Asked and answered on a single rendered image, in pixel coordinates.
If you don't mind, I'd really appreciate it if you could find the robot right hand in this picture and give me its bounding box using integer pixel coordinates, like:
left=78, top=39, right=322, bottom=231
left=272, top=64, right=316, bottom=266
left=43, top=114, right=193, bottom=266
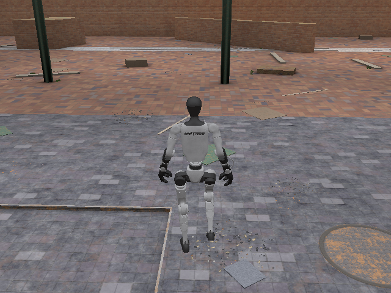
left=219, top=172, right=233, bottom=186

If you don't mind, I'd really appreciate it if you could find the right robot upper arm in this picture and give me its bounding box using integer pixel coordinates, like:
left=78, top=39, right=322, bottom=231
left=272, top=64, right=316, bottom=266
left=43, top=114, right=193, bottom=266
left=207, top=123, right=224, bottom=157

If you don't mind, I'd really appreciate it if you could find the robot left thigh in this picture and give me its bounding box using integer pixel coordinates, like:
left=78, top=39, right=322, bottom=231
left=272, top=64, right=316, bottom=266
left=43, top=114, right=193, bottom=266
left=174, top=170, right=189, bottom=215

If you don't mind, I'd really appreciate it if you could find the robot left hand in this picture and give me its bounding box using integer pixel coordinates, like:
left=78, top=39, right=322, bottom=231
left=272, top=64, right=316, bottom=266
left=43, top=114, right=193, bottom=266
left=158, top=170, right=172, bottom=183

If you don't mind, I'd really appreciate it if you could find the left robot upper arm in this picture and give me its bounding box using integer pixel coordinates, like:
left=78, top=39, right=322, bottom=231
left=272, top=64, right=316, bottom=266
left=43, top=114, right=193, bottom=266
left=165, top=123, right=182, bottom=157

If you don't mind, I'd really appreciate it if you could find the robot left forearm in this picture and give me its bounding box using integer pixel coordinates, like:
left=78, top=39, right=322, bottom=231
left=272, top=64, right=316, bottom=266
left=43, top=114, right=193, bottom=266
left=159, top=148, right=171, bottom=172

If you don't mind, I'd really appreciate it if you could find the robot right forearm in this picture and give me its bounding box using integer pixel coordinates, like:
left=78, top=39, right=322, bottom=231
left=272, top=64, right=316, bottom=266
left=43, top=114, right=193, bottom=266
left=218, top=147, right=232, bottom=174

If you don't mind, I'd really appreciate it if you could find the left robot foot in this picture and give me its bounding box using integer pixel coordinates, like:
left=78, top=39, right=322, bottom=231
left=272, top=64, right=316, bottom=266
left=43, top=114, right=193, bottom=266
left=180, top=237, right=189, bottom=253

